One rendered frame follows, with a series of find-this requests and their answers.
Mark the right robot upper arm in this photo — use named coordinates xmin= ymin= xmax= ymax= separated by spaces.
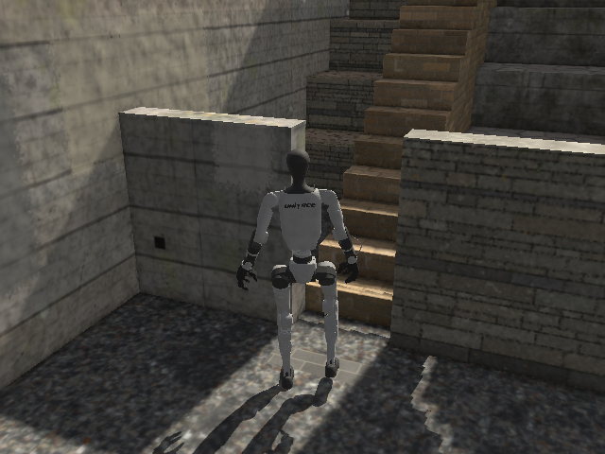
xmin=319 ymin=189 xmax=348 ymax=241

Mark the left robot hand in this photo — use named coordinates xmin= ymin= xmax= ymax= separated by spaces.
xmin=236 ymin=265 xmax=257 ymax=290

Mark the robot torso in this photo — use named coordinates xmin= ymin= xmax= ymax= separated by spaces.
xmin=278 ymin=185 xmax=322 ymax=284

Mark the right robot hand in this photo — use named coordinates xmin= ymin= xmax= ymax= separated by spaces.
xmin=337 ymin=260 xmax=360 ymax=284

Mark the right robot forearm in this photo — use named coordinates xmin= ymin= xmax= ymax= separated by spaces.
xmin=338 ymin=226 xmax=357 ymax=264

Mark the left robot upper arm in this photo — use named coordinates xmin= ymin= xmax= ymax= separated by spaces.
xmin=253 ymin=191 xmax=280 ymax=244

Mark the left robot forearm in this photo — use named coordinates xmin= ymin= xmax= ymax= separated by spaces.
xmin=241 ymin=229 xmax=262 ymax=271

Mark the robot right shin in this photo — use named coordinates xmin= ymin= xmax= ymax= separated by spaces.
xmin=324 ymin=300 xmax=338 ymax=365

